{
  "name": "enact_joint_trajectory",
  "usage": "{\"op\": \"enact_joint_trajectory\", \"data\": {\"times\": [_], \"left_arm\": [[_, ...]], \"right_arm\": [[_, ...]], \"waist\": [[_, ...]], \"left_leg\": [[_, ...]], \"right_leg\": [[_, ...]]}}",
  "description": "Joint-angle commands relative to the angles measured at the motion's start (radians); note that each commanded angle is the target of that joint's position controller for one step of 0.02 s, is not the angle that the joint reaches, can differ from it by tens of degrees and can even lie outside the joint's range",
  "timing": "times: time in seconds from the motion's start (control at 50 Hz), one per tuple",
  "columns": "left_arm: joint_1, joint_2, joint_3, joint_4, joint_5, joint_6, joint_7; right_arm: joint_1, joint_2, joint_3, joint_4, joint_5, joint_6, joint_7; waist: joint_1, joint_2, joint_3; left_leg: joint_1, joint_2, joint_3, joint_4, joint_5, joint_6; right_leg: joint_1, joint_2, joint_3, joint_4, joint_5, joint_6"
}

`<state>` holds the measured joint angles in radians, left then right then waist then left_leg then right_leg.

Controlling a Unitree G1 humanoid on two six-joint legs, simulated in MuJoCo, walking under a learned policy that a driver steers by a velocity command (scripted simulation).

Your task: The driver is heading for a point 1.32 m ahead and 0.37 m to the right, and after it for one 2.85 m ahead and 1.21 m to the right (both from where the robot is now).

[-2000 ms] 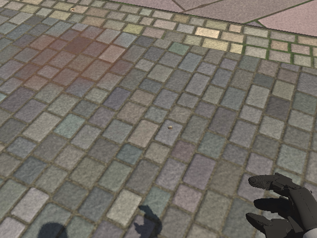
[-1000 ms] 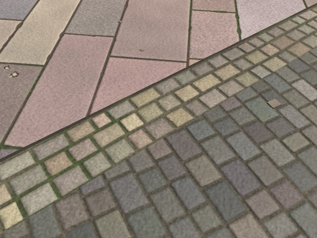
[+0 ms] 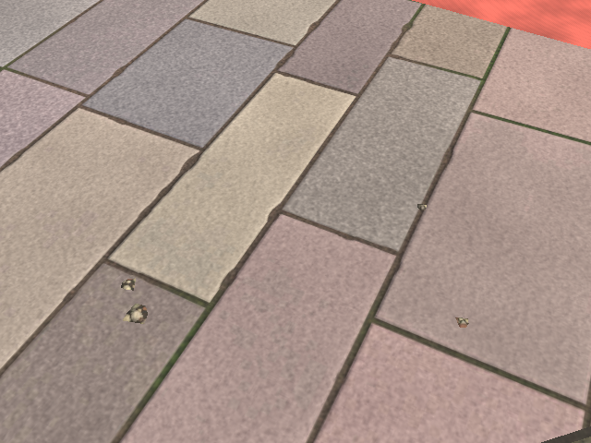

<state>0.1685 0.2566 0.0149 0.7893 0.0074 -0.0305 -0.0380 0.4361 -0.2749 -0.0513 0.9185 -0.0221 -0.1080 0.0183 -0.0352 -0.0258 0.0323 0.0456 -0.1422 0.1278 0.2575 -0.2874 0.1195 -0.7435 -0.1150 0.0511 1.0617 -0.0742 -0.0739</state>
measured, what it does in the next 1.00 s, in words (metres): walks ahead, turning right: right foot, then left foot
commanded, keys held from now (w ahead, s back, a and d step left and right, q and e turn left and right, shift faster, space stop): w+e+shift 0.50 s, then w+shift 0.40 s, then w+q+shift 0.10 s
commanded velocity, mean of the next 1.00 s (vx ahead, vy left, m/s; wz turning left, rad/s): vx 1.00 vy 0.00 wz -0.56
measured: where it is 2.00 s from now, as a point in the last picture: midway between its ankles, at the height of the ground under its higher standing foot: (480, 147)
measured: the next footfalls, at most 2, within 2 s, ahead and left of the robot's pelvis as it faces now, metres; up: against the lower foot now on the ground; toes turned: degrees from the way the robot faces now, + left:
right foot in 0.20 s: +0.38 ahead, -0.08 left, +0.00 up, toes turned -12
left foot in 0.62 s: +0.84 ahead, -0.07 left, +0.00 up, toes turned -32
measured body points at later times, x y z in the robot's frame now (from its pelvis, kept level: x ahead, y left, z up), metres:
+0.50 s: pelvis +0.47 -0.08 +0.00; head +0.50 -0.10 +0.45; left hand +0.54 +0.21 -0.12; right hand +0.65 -0.37 -0.05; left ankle +0.74 +0.03 -0.67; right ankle +0.34 -0.07 -0.73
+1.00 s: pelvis +0.91 -0.28 -0.01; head +0.93 -0.30 +0.44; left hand +1.26 -0.30 -0.05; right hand +0.65 -0.41 -0.14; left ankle +0.81 -0.05 -0.73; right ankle +1.00 -0.47 -0.71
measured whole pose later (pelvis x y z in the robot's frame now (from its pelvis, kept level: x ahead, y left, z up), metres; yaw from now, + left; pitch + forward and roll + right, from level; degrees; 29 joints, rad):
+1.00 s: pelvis +0.91 -0.28 -0.01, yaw -34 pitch +3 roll +1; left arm -0.10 0.27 -0.03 0.61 0.05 -0.07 -0.07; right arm 0.60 -0.28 -0.04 0.96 0.00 -0.10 0.02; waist -0.13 -0.01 0.01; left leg 0.22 0.01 0.04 0.13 -0.38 -0.02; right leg -0.66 -0.02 -0.02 0.61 -0.05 -0.11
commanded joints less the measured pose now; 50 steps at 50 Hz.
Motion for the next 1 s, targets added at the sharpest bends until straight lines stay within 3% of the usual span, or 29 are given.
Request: {"op": "enact_joint_trajectory", "data": {"times": [0.02,0.06,0.1,0.14,0.16,0.18,0.2,0.22,0.24,0.26,0.28,0.32,0.36,0.4,0.46,0.52,0.56,0.6,0.62,0.64,0.66,0.68,0.7,0.74,0.78,0.84,0.92,0.96,1.0], "left_arm": [[-0.123,0.034,-0.001,-0.076,-0.005,-0.015,-0.018],[-0.184,0.03,-0.008,-0.092,-0.003,-0.021,-0.028],[-0.124,0.056,-0.001,-0.078,0.001,-0.017,-0.033],[0.03,0.12,0.02,-0.036,0.009,-0.008,-0.024],[0.218,0.172,0.045,0.02,0.004,-0.005,-0.017],[0.472,0.221,0.076,0.09,0.006,-0.003,-0.005],[0.507,0.245,0.108,0.1,-0.029,0.013,0.014],[0.355,0.347,0.119,0.073,0.013,0.021,0.017],[0.319,0.318,0.125,0.034,0.007,0.022,0.022],[0.293,0.217,0.105,0.042,0.013,0.019,0.038],[0.256,0.166,0.09,0.058,0.013,0.014,0.038],[0.211,0.16,0.078,0.043,0.005,-0.017,0.045],[0.187,0.184,0.08,0.025,-0.005,-0.043,0.036],[0.211,0.197,0.088,0.022,-0.004,-0.055,0.034],[0.291,0.206,0.102,0.034,-0.019,-0.054,0.022],[0.312,0.222,0.111,0.038,-0.016,-0.048,0.029],[0.305,0.239,0.112,0.042,-0.012,-0.054,0.039],[0.226,0.283,0.116,0.034,0.01,-0.062,0.036],[0.194,0.193,0.092,0.011,0.02,-0.074,0.038],[0.352,0.051,0.053,-0.032,-0.037,-0.077,0.028],[0.324,0.121,0.044,0.0,-0.008,-0.063,0.042],[0.188,0.151,0.049,-0.008,0.012,-0.056,0.037],[0.106,0.146,0.046,-0.032,0.022,-0.055,0.026],[0.034,0.102,0.032,-0.082,0.039,-0.041,0.002],[0.023,0.067,0.016,-0.108,0.041,-0.026,-0.007],[-0.119,0.081,-0.002,-0.189,0.047,-0.026,-0.021],[-0.238,0.061,-0.026,-0.224,0.029,-0.036,-0.05],[-0.234,0.087,-0.018,-0.22,0.032,-0.038,-0.035],[-0.05,0.147,0.012,-0.166,0.048,-0.043,-0.006]], "right_arm": [[-0.038,-0.074,-0.004,-0.057,0.009,-0.035,-0.004],[0.003,-0.088,0.002,-0.04,0.012,-0.037,-0.018],[-0.012,-0.147,-0.003,-0.05,0.011,-0.034,-0.044],[-0.038,-0.188,-0.017,-0.056,-0.006,-0.001,-0.073],[-0.096,-0.212,-0.026,-0.08,-0.019,0.021,-0.081],[-0.186,-0.234,-0.035,-0.107,-0.028,0.037,-0.082],[-0.288,-0.198,-0.034,-0.126,-0.019,0.031,-0.061],[-0.149,-0.049,0.011,-0.231,-0.004,0.006,-0.038],[-0.179,-0.075,0.028,-0.261,-0.002,-0.018,-0.035],[-0.231,-0.101,0.033,-0.264,-0.008,-0.037,-0.026],[-0.26,-0.1,0.032,-0.271,-0.016,-0.034,-0.021],[-0.246,-0.09,0.045,-0.268,-0.058,0.012,-0.017],[-0.284,-0.076,0.056,-0.296,-0.062,0.046,-0.009],[-0.425,-0.069,0.068,-0.359,-0.042,0.044,0.001],[-0.529,-0.047,0.077,-0.393,-0.018,0.038,0.005],[-0.562,-0.065,0.073,-0.419,-0.011,0.03,0.0],[-0.466,-0.107,0.052,-0.389,-0.016,0.023,-0.012],[-0.122,-0.19,0.007,-0.296,-0.009,0.015,-0.039],[0.097,-0.248,-0.02,-0.254,-0.027,0.014,-0.06],[0.064,-0.339,-0.044,-0.237,-0.046,0.014,-0.049],[-0.036,-0.263,-0.049,-0.256,-0.038,0.024,-0.031],[-0.102,-0.16,-0.029,-0.26,-0.03,0.023,-0.024],[-0.107,-0.116,-0.02,-0.229,-0.033,0.022,-0.019],[-0.052,-0.084,-0.007,-0.156,-0.035,0.008,-0.02],[-0.013,-0.066,-0.001,-0.111,-0.011,-0.007,-0.013],[-0.03,-0.11,-0.009,-0.096,0.002,-0.022,-0.011],[0.005,-0.152,-0.015,-0.072,0.024,-0.027,0.003],[0.039,-0.191,-0.02,-0.052,0.022,-0.022,0.005],[0.054,-0.252,-0.031,-0.036,0.016,-0.01,-0.01]], "waist": [[0.005,0.04,0.11],[-0.013,0.041,0.105],[0.035,0.111,0.04],[0.133,0.154,-0.038],[0.231,0.159,-0.13],[0.358,0.131,-0.2],[0.392,-0.072,-0.175],[0.126,-0.277,-0.222],[0.175,-0.1,-0.33],[0.133,0.067,-0.139],[0.068,0.148,-0.031],[-0.001,0.145,0.053],[-0.015,0.109,0.07],[0.029,0.062,0.111],[0.121,0.017,0.061],[0.145,-0.018,0.013],[0.103,-0.022,-0.067],[-0.099,-0.033,-0.239],[-0.185,0.038,-0.355],[-0.037,0.467,-0.5],[-0.038,0.293,-0.398],[-0.055,0.12,-0.237],[-0.046,0.017,-0.131],[-0.008,0.061,-0.045],[0.027,0.091,-0.017],[0.049,0.103,0.066],[0.034,0.082,0.1],[0.047,0.086,0.071],[0.147,0.125,-0.083]], "left_leg": [[-0.17,0.234,0.025,-0.187,0.672,-0.066],[-0.087,0.249,0.065,-0.214,0.843,-0.089],[0.031,0.283,0.107,-0.081,1.297,-0.126],[0.095,0.325,0.104,0.146,1.508,-0.139],[0.057,0.335,0.091,0.368,1.52,-0.133],[-0.082,0.33,0.075,0.731,1.406,-0.121],[-0.333,0.119,0.075,1.185,0.488,-0.118],[-0.805,0.03,-0.077,1.507,-0.222,-0.18],[-0.925,0.076,-0.245,1.499,-0.188,-0.153],[-0.933,0.145,-0.259,1.334,-0.093,-0.123],[-0.866,0.191,-0.242,1.194,-0.059,-0.121],[-0.75,0.235,-0.222,1.074,-0.067,-0.15],[-0.653,0.258,-0.167,0.899,-0.042,-0.177],[-0.607,0.26,-0.128,0.682,0.115,-0.197],[-0.544,0.202,-0.097,0.44,0.369,-0.181],[-0.521,0.167,-0.111,0.295,0.389,-0.149],[-0.361,0.121,-0.103,0.239,0.34,-0.119],[-0.026,0.146,-0.116,0.26,0.204,-0.077],[0.204,0.303,-0.285,0.305,-0.098,-0.048],[0.431,0.596,-0.935,0.093,-0.271,0.107],[0.358,0.567,-1.04,0.035,-0.457,0.138],[0.212,0.511,-0.844,0.032,-0.41,0.119],[0.068,0.466,-0.71,0.015,-0.256,0.1],[-0.074,0.398,-0.54,-0.012,-0.075,0.069],[-0.117,0.384,-0.47,-0.061,-0.015,0.06],[-0.201,0.367,-0.319,-0.169,0.103,0.059],[-0.338,0.325,-0.161,-0.309,0.365,0.029],[-0.196,0.335,-0.142,-0.211,0.728,0.028],[-0.111,0.343,-0.131,0.101,1.067,0.003]], "right_leg": [[0.084,0.025,-0.125,-0.208,0.182,-0.022],[0.137,0.073,-0.199,-0.344,0.259,-0.048],[0.211,0.143,-0.249,-0.379,0.227,-0.073],[0.361,0.211,-0.262,-0.395,0.105,-0.101],[0.547,0.242,-0.245,-0.384,0.045,-0.122],[0.778,0.214,-0.148,-0.431,-0.01,-0.177],[0.931,0.15,-0.011,-0.521,-0.037,-0.212],[1.147,-0.062,0.485,-0.513,0.052,-0.419],[1.196,-0.15,0.756,-0.723,-0.278,-0.488],[0.99,-0.136,0.722,-0.838,-0.401,-0.404],[0.799,-0.085,0.615,-0.867,-0.37,-0.333],[0.551,0.011,0.476,-0.876,-0.217,-0.293],[0.378,0.094,0.363,-0.917,-0.178,-0.275],[0.307,0.127,0.33,-0.94,-0.025,-0.259],[0.427,0.151,0.31,-0.898,0.234,-0.184],[0.615,0.11,0.329,-0.825,0.398,-0.154],[0.701,0.092,0.319,-0.696,0.647,-0.112],[0.661,0.1,0.28,-0.314,0.703,-0.077],[0.499,0.14,0.222,0.01,0.435,-0.074],[0.185,0.3,0.111,0.341,-0.349,-0.013],[0.016,0.206,0.101,0.411,-0.309,-0.037],[-0.01,0.151,0.09,0.374,-0.224,-0.034],[0.004,0.128,0.077,0.313,-0.2,-0.034],[0.025,0.102,0.092,0.238,-0.229,-0.03],[-0.001,0.088,0.103,0.174,-0.256,-0.023],[-0.042,0.063,0.064,-0.037,-0.135,0.0],[0.308,0.073,-0.105,-0.374,0.132,-0.018],[0.35,0.111,-0.122,-0.43,0.098,-0.032],[0.578,0.177,-0.117,-0.452,-0.051,-0.047]]}}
